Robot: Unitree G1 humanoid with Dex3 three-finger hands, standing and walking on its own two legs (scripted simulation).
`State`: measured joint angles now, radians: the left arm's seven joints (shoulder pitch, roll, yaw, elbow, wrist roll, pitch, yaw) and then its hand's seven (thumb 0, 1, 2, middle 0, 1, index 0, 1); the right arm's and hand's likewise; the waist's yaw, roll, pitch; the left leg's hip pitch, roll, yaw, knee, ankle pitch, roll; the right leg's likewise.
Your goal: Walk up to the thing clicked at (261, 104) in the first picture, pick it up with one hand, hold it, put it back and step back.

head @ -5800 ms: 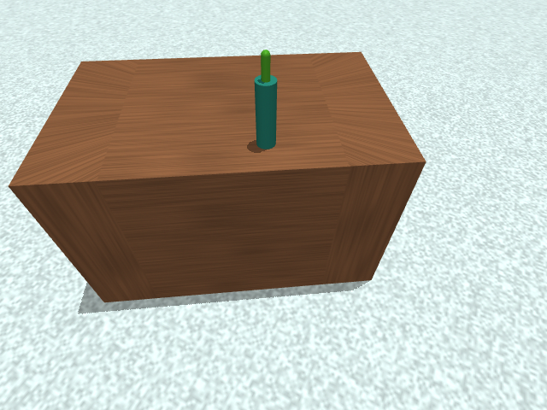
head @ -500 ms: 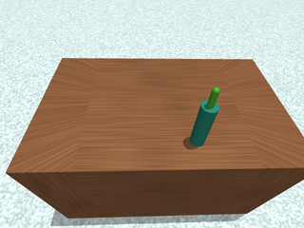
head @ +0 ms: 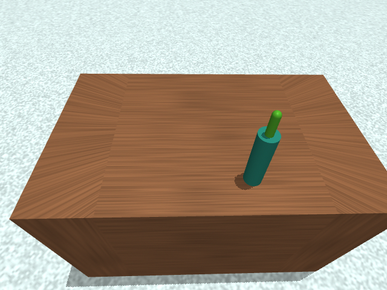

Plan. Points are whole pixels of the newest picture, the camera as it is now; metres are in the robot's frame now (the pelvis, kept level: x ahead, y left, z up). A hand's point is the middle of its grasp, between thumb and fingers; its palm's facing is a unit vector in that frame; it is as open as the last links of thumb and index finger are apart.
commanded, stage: stand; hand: right
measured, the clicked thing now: (263, 150) +0.44 -0.17 +0.00
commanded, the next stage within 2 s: rise first in 0.24 s
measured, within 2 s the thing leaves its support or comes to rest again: neither
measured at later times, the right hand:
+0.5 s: hand out of the picture +0.14 -0.25 -0.14, palm faces +0.13 +0.94 -0.32, open 9.1 cm
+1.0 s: hand (332, 274) +0.17 -0.27 -0.05, palm faces +0.26 +0.90 -0.35, open 17.0 cm
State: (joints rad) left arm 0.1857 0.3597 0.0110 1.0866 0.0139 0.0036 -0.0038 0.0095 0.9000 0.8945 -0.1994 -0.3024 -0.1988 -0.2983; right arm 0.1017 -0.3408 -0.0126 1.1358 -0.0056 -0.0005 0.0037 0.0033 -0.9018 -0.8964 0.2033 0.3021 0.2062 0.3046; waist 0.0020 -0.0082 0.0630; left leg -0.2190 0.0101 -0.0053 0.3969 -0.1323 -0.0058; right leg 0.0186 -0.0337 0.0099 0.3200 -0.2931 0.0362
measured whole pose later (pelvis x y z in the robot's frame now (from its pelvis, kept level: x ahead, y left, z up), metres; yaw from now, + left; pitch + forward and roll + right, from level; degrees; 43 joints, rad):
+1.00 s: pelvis +0.00 -0.01 +0.00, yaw -2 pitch -1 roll +0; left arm 0.21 0.24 0.09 0.66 -0.03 -0.10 0.08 0.00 -0.41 0.08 -0.06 -0.06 -0.05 -0.06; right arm 0.32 -0.28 -0.13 0.34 0.04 -0.06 -0.07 -0.01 0.44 -0.07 0.05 0.06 0.06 0.06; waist -0.02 -0.04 0.01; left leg -0.27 0.04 0.03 0.42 -0.14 -0.02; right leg -0.08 -0.01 0.05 0.41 -0.32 0.02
